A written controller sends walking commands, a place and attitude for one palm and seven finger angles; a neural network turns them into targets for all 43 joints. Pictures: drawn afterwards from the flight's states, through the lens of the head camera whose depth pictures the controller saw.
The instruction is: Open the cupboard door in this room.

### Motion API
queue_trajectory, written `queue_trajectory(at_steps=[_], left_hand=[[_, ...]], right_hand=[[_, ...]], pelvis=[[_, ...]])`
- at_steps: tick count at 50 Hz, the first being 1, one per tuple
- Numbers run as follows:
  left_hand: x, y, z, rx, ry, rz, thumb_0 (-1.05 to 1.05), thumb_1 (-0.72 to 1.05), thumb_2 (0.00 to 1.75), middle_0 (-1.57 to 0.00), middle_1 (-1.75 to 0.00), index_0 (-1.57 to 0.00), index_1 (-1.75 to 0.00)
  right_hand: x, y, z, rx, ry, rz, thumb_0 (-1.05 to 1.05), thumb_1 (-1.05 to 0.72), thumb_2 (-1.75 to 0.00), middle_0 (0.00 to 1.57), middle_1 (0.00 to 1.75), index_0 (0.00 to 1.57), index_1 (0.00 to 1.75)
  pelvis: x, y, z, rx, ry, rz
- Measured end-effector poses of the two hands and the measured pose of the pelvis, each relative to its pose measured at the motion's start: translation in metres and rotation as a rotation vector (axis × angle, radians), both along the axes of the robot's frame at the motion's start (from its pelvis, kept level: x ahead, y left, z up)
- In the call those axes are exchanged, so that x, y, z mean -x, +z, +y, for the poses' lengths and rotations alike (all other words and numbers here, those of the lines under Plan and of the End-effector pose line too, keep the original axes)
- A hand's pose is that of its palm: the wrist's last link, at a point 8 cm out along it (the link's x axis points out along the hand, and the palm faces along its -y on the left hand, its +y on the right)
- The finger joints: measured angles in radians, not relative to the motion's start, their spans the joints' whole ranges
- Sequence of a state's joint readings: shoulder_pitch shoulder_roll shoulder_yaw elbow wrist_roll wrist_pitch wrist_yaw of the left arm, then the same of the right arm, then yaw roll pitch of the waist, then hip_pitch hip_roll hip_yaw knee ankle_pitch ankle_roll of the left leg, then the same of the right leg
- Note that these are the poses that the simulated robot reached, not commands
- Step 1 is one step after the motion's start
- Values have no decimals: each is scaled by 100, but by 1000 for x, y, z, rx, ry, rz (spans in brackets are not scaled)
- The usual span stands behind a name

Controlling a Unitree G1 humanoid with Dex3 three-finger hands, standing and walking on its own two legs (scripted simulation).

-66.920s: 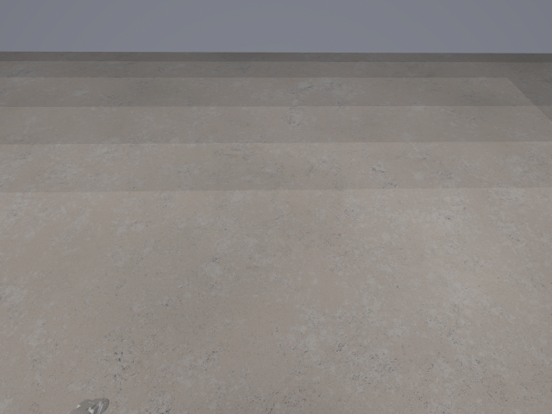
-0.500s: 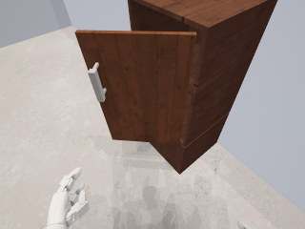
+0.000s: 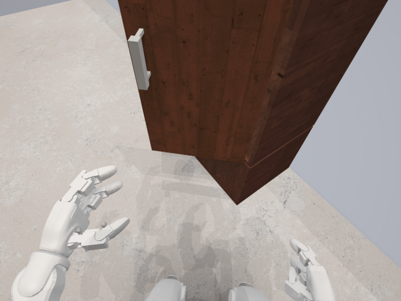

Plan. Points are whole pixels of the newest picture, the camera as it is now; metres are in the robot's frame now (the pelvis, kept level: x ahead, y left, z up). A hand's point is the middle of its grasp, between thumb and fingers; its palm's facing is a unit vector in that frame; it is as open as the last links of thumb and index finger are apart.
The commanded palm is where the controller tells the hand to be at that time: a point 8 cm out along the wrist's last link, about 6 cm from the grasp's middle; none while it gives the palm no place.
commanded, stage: raise the hand with hooked fingers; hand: left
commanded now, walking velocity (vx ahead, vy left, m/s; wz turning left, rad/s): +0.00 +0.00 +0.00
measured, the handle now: (142, 60) +0.63 +0.20 +0.12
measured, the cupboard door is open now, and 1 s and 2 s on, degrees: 45 45 45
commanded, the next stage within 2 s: move the hooked fingers beside the handle in 1.42 s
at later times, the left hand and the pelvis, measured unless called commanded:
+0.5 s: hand (72, 186) +0.28 +0.25 +0.10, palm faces -0.03 -1.00 -0.05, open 13.1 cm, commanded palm +0.26 +0.30 +0.10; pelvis +0.02 +0.02 +0.03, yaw -1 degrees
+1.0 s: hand (49, 146) +0.32 +0.29 +0.14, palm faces -0.02 -1.00 -0.04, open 14.0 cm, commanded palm +0.29 +0.33 +0.14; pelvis +0.03 +0.01 +0.05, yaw -1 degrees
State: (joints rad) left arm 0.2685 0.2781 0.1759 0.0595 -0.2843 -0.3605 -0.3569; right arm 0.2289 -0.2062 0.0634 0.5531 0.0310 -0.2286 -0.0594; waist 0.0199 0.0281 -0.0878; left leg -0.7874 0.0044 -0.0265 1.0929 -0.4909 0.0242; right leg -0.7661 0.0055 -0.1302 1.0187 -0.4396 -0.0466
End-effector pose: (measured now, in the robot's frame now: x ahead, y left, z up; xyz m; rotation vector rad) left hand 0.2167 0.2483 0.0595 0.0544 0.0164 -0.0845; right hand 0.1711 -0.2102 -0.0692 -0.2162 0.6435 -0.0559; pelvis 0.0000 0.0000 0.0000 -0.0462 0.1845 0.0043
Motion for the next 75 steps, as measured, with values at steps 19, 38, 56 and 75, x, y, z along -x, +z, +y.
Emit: queue_trajectory(at_steps=[19,38,56,75], left_hand=[[-33,26,41,-1,42,16,0,-14,45,-28,-97,-27,-97],[-68,68,79,2,65,-4,-1,-48,31,-30,-118,-30,-118],[-91,80,82,24,37,9,-1,-50,30,-30,-120,-30,-120],[-85,85,73,19,59,-12,-1,-50,30,-30,-120,-30,-120]], right_hand=[[15,31,-27,104,-94,12,2,-90,-90,21,30,20,30],[-19,45,0,46,-21,-20,1,-90,-90,21,30,21,30],[13,46,-36,88,-93,57,2,-90,-90,21,30,20,30],[4,45,-33,56,-78,26,1,-90,-90,21,30,20,30]], pelvis=[[-17,24,19,-9,-22,-27],[-29,40,18,-8,-14,-70],[-27,47,9,-21,-30,-78],[-27,48,0,-28,-28,-87]])
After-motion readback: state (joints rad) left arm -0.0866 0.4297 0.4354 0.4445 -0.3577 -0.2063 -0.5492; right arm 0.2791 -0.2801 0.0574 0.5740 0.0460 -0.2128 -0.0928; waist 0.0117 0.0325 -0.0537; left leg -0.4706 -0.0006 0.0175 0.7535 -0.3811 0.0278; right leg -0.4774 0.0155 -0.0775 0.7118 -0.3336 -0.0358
